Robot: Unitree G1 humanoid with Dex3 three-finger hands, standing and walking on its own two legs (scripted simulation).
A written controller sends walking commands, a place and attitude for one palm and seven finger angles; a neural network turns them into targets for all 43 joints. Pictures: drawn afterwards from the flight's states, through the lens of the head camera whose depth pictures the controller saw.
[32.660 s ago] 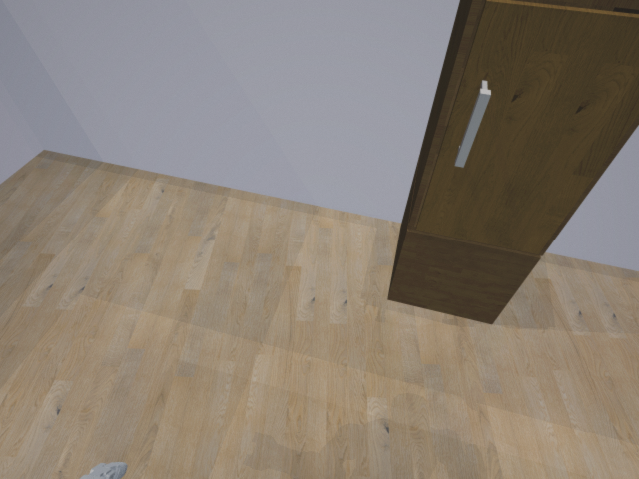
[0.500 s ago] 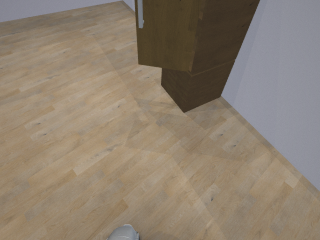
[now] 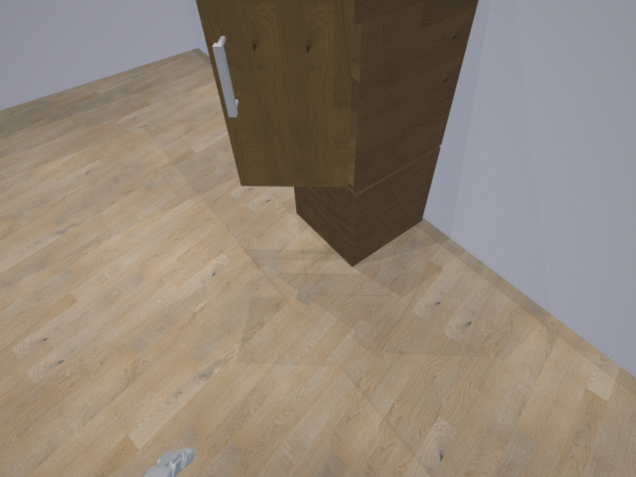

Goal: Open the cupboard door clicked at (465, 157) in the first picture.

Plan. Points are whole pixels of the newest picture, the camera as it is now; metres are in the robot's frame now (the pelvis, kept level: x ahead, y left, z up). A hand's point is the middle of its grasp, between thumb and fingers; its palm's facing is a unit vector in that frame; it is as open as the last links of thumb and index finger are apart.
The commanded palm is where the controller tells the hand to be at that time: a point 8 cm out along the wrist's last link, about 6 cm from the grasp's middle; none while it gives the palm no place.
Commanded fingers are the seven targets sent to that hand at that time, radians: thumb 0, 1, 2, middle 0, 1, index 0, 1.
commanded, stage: take the last steps up to it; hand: left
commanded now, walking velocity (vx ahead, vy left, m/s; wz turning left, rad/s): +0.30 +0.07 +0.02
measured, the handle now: (227, 78) +0.94 +0.25 +0.03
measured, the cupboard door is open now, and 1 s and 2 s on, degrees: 50 50 50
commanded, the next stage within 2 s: come to a stop and stand still in 0.72 s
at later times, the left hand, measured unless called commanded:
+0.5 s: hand (157, 476) +0.16 +0.25 -0.18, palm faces +0.05 -0.99 -0.15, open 7.4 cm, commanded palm none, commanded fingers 0.00 0.90 0.90 -0.20 -0.30 -0.20 -0.30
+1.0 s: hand (211, 311) +0.42 +0.23 -0.16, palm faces +0.00 -0.98 -0.21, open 7.1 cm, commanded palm none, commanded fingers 0.00 0.90 0.90 -0.20 -0.30 -0.20 -0.30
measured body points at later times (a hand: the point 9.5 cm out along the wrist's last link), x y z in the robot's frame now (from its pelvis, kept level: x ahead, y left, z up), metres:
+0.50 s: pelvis +0.18 +0.08 +0.00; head +0.21 +0.10 +0.45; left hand +0.16 +0.31 -0.16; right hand +0.26 -0.15 -0.14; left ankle +0.22 +0.16 -0.73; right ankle +0.13 -0.05 -0.65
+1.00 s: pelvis +0.34 +0.05 +0.01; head +0.37 +0.05 +0.46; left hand +0.42 +0.28 -0.14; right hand +0.31 -0.17 -0.15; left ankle +0.33 +0.17 -0.70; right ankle +0.34 -0.05 -0.73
